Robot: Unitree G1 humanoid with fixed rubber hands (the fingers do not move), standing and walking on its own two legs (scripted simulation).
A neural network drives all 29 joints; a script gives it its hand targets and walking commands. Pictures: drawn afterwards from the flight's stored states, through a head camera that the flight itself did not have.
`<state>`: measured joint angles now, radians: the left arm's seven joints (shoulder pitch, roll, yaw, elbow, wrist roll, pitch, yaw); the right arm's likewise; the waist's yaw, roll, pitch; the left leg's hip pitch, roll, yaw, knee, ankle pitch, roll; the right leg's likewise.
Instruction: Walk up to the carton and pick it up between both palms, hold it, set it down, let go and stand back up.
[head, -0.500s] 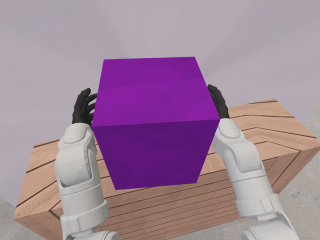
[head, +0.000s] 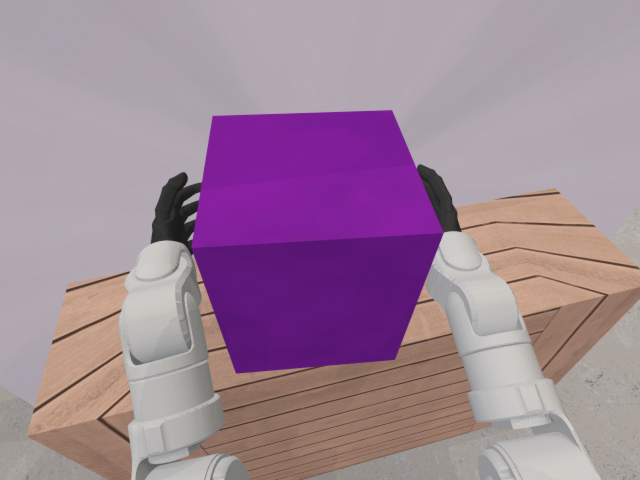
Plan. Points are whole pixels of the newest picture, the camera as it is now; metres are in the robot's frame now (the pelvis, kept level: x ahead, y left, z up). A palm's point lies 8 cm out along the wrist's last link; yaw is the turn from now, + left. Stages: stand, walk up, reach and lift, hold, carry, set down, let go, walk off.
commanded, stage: set down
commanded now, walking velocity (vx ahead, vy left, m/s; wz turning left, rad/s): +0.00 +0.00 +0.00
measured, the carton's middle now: (310, 247) +0.38 +0.00 +0.12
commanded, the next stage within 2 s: none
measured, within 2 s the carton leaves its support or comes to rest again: neither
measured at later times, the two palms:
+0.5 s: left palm (195, 245) +0.37 +0.13 +0.16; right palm (444, 229) +0.38 -0.17 +0.13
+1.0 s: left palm (217, 248) +0.39 +0.11 +0.13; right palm (448, 230) +0.40 -0.19 +0.10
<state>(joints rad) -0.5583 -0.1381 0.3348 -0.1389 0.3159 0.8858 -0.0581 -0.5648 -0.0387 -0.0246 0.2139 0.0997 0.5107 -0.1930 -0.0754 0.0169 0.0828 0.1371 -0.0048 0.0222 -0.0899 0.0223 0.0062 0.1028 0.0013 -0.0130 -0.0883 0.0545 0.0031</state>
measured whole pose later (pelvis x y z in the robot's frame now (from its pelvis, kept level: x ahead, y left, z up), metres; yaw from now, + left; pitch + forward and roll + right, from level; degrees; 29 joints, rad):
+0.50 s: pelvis +0.01 -0.01 +0.00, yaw +0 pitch -3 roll +0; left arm -0.53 -0.18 0.34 -0.10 0.32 0.82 -0.01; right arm -0.58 -0.05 -0.04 0.33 0.05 0.42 -0.13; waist -0.09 0.03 0.08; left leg 0.13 0.01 0.01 -0.09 0.01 0.00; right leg 0.10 0.01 -0.02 -0.09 0.04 -0.01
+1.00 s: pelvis +0.02 -0.01 +0.00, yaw +2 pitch +3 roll +0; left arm -0.55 -0.23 0.37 0.10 0.34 0.64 0.04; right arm -0.64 -0.03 -0.18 0.57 -0.10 0.25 -0.01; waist -0.10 0.04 -0.01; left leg 0.02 0.01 -0.01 -0.09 0.02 -0.01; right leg -0.01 0.02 -0.04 -0.09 0.04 -0.01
